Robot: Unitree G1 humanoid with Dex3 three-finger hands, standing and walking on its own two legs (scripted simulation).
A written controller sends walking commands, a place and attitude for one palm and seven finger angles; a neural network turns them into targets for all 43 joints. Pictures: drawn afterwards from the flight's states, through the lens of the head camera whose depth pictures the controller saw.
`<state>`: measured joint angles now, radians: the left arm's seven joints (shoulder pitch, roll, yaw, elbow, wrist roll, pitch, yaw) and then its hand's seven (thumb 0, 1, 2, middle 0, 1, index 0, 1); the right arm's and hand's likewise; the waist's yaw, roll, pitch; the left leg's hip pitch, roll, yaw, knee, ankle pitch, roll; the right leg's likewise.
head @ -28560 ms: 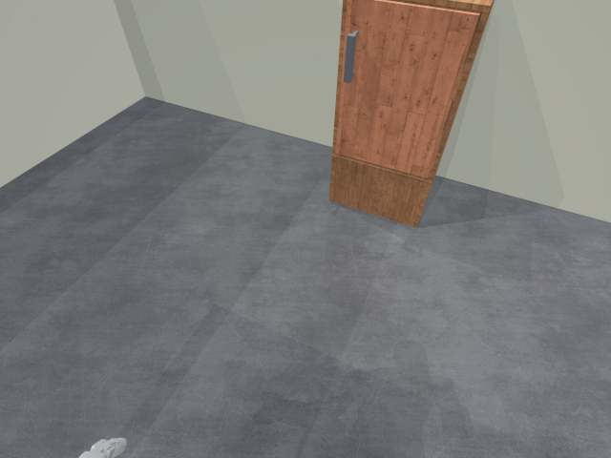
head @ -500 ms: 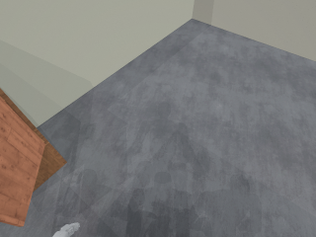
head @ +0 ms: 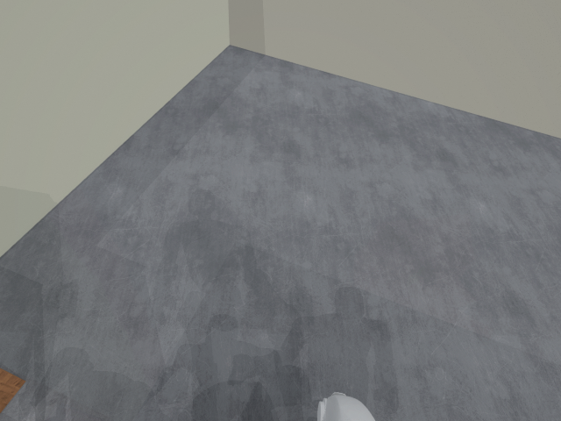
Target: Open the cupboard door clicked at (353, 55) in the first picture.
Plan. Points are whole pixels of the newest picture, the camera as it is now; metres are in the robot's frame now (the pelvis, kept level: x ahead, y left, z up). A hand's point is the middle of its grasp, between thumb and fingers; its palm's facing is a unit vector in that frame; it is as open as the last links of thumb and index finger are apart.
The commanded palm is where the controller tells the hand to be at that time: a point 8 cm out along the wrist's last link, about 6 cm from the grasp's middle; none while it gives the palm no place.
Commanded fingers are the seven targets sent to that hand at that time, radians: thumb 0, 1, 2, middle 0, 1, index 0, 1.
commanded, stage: walk to a spot facing it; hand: left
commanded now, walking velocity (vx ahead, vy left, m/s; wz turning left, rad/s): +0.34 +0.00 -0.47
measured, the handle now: out of the picture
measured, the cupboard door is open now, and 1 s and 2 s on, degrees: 45 45 45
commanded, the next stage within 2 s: turn to face it in 1.02 s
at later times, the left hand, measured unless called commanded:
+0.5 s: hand (231, 329) +0.29 +0.10 -0.17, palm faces -0.13 -0.97 -0.22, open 7.1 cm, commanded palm none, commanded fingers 0.00 0.90 0.90 -0.20 -0.30 -0.20 -0.30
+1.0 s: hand (268, 223) +0.54 +0.05 -0.17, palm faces -0.23 -0.95 -0.19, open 7.4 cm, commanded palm none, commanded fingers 0.00 0.90 0.90 -0.20 -0.30 -0.20 -0.30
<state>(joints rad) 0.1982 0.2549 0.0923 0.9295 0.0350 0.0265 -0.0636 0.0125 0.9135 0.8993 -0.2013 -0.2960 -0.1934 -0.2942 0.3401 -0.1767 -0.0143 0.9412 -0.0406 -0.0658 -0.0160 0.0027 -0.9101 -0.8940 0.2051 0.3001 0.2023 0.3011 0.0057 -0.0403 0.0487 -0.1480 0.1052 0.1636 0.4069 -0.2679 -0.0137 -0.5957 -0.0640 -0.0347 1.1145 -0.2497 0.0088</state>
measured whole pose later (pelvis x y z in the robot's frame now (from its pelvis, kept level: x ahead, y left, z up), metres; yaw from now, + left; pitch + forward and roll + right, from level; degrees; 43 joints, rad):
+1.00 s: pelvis +0.42 -0.12 -0.01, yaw -16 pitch -1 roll +1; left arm 0.21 0.18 0.07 0.99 0.02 -0.02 -0.04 0.01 0.91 0.90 -0.20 -0.30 -0.19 -0.29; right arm 0.34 -0.21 -0.05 1.08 -0.04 -0.03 0.00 0.00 -0.94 -0.89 0.21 0.30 0.20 0.30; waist 0.00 0.01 0.05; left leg -0.12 0.09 0.14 0.45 -0.30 -0.03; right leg -0.47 -0.10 -0.08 0.72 -0.23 0.00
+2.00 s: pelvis +0.63 -0.22 -0.03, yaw +12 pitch +1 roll +1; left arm 0.23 0.23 0.05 0.91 0.01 0.02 0.01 0.01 0.91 0.90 -0.21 -0.30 -0.20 -0.30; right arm 0.10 -0.26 -0.07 0.88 -0.02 0.03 0.03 0.01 -0.91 -0.89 0.20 0.30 0.20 0.30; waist -0.01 -0.06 0.10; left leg -0.36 0.01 0.08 0.63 -0.26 0.02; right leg -0.30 -0.16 -0.17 0.80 -0.48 0.07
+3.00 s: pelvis +0.69 -0.28 -0.02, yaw +48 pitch +0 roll +0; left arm 0.16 0.23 0.05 0.84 0.02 0.02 0.02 0.01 0.91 0.90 -0.20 -0.30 -0.20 -0.29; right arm 0.18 -0.26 -0.08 0.92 -0.02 0.08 0.02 0.01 -0.91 -0.89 0.21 0.30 0.20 0.30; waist -0.02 0.03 0.09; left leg -0.47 -0.03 -0.08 0.96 -0.47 -0.02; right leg -0.29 -0.07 -0.07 0.61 -0.31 0.02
